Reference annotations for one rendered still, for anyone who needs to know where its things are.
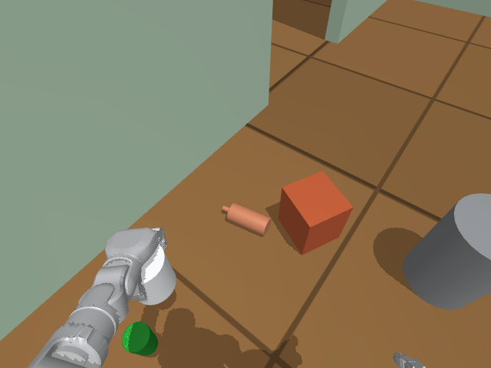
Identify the left robot arm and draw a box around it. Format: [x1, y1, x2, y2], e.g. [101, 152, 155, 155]
[27, 255, 142, 368]

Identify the left robot hand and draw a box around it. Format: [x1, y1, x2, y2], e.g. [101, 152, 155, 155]
[105, 228, 167, 301]

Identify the right robot hand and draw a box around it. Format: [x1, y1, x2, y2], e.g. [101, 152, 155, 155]
[393, 353, 426, 368]

